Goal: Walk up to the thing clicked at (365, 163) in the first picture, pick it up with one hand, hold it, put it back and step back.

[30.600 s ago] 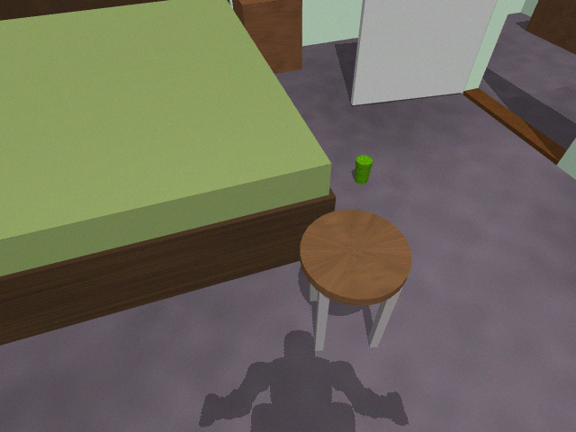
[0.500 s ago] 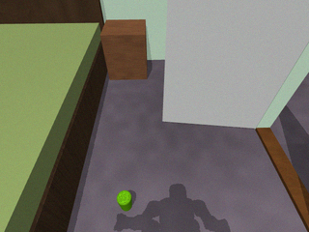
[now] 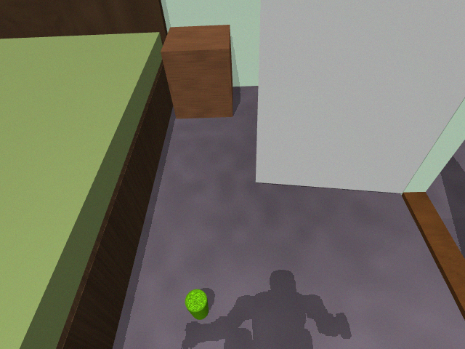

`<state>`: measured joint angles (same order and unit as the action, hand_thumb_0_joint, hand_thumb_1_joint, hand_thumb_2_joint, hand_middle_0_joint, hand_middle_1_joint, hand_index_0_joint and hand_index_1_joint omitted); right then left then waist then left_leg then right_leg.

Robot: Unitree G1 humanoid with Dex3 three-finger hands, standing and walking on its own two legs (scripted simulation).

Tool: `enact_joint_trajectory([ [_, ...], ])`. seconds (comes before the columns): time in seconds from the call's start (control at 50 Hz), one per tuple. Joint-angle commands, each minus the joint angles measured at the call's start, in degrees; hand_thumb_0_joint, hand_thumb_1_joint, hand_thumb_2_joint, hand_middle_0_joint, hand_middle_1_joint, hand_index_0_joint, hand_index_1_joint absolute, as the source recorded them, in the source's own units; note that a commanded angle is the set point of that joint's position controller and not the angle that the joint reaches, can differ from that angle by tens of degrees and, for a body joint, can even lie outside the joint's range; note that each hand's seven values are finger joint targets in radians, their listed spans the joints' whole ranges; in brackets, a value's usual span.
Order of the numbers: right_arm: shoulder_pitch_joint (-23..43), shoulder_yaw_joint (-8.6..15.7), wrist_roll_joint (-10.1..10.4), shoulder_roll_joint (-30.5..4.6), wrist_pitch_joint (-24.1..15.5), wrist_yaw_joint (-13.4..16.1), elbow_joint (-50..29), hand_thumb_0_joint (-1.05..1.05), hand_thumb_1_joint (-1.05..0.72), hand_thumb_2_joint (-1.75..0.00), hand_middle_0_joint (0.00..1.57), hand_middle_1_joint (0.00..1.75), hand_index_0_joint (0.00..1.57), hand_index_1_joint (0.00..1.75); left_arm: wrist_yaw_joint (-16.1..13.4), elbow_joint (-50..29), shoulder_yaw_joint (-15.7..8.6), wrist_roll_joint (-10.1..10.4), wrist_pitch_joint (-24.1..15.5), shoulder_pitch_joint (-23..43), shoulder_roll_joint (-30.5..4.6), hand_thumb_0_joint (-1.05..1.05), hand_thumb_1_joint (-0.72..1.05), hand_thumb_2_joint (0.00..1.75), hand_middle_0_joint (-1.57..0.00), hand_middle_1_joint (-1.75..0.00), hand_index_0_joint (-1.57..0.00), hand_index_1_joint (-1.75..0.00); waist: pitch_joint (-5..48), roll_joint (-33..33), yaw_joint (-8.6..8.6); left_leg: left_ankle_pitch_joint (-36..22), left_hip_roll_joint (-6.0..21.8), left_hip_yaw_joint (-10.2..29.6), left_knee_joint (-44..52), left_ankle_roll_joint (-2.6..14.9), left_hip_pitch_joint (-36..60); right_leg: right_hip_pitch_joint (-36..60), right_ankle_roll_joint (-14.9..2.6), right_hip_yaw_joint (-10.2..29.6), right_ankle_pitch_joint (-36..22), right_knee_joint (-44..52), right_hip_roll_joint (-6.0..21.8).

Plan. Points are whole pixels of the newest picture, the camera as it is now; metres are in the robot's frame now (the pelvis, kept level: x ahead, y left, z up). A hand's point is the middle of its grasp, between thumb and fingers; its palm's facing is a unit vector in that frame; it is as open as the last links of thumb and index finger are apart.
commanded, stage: walk up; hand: left
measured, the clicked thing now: (198, 306) +0.42 +0.21 -0.71
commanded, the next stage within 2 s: stand in 0.90 s
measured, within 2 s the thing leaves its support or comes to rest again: neither
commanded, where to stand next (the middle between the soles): +0.07 +0.00 m, yaw -1 degrees
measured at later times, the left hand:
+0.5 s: hand out of the picture +0.10 +0.25 -0.16, palm faces -0.02 -0.94 -0.34, open 7.4 cm
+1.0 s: hand out of the picture +0.09 +0.25 -0.16, palm faces -0.02 -0.94 -0.33, open 7.4 cm
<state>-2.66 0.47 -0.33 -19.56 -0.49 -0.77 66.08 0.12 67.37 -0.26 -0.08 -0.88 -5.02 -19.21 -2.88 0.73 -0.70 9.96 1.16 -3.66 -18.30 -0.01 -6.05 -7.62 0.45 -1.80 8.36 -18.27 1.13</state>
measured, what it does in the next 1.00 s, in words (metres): stands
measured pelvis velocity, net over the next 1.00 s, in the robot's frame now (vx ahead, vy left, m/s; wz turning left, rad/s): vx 0.01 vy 0.00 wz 0.00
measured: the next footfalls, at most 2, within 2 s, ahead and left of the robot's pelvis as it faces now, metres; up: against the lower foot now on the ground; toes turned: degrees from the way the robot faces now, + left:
none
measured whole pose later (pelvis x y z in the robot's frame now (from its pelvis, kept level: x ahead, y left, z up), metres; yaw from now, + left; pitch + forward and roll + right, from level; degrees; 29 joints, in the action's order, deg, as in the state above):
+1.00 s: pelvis +0.01 +0.00 +0.00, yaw +0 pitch -2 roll +0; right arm -5.3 0.2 -0.7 -19.3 -0.4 -0.4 65.8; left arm 0.1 66.2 -0.3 -0.4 -0.1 -5.3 -19.7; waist -2.8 -0.5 0.3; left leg 10.1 0.8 -3.9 -17.0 0.1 -4.6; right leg -6.7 0.7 -1.5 8.9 -17.7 1.4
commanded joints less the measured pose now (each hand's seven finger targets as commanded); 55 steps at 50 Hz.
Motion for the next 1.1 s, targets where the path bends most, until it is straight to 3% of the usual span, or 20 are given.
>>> enact_joint_trajectory([
  [0.0, 2.2, 2.47, 0.01, -12.14, -0.96, 0.7, -2.8, 0.0, -0.9, -0.9, 0.2, 0.3, 0.2, 0.3, -0.7, -3.33, -2.06, -0.23, -1.37, 2.45, -12.54, 0.0, 0.9, 0.9, -0.2, -0.3, -0.2, -0.3, 4.64, -0.97, 0.54, -6.25, 6.92, 6.53, 3.42, 1.09, 2.01, 0.12, -0.81, 6.5, -7.66, 3.38, 6.94],
  [0.38, 0.96, 2.5, -0.1, -12.21, -1.31, 1.01, -3.17, 0.0, -0.9, -0.9, 0.2, 0.3, 0.2, 0.3, -0.66, -4.5, -2.47, -0.36, -0.82, 3.36, -12.33, 0.0, 0.9, 0.9, -0.2, -0.3, -0.2, -0.3, 6.0, 0.02, 0.67, -9.09, 7.35, 5.98, 3.73, 1.08, 2.44, 2.68, -1.12, 5.72, -9.23, 2.18, 6.67],
  [0.86, 0.23, 2.55, -0.21, -12.33, -0.9, 0.82, -3.74, 0.0, -0.9, -0.9, 0.2, 0.3, 0.2, 0.3, -0.67, -4.93, -2.49, -0.6, -0.95, 3.07, -12.59, 0.0, 0.9, 0.9, -0.2, -0.3, -0.2, -0.3, 3.97, -0.12, 0.75, -3.26, 6.76, 6.24, 4.52, 1.29, 1.31, 1.36, -1.07, 6.11, -5.76, 3.26, 6.11],
  [0.88, 0.09, 2.07, -0.23, -11.65, -1.02, 1.01, -3.81, 0.0, -0.9, -0.9, 0.2, 0.3, 0.2, 0.3, -0.68, -4.93, -2.01, -0.4, -0.83, 2.81, -12.86, 0.0, 0.9, 0.9, -0.2, -0.3, -0.2, -0.3, 4.23, -0.66, 1.19, -3.12, 7.2, 6.65, 5.51, 0.87, 1.27, 0.96, -1.26, 6.37, -3.65, 3.46, 6.69],
  [1.08, -0.47, 1.99, -0.31, -12.29, -1.46, 1.23, -3.38, 0.0, -0.9, -0.9, 0.2, 0.3, 0.2, 0.3, -0.63, -5.58, -1.58, -0.5, -0.98, 1.85, -12.78, 0.0, 0.9, 0.9, -0.2, -0.3, -0.2, -0.3, 5.51, 0.01, 1.14, -8.67, 7.48, 6.53, 4.34, 0.54, 2.71, 1.59, -1.5, 6.3, -7.61, 2.88, 7.04],
])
